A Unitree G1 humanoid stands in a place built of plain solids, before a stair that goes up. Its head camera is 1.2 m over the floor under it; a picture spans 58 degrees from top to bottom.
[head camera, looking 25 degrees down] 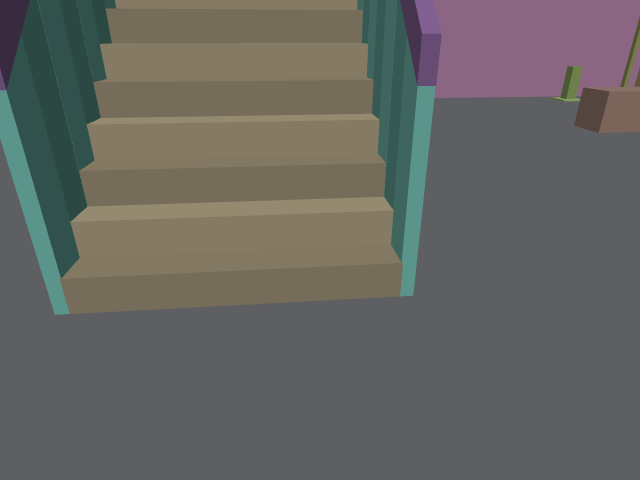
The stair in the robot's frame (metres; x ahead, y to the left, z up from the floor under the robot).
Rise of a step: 0.19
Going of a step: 0.21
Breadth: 1.60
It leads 6 degrees to the left of straight ahead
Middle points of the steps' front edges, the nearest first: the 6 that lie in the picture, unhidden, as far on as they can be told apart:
1.81 0.39 0.20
2.02 0.42 0.39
2.24 0.44 0.59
2.45 0.46 0.78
2.66 0.48 0.98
2.87 0.50 1.17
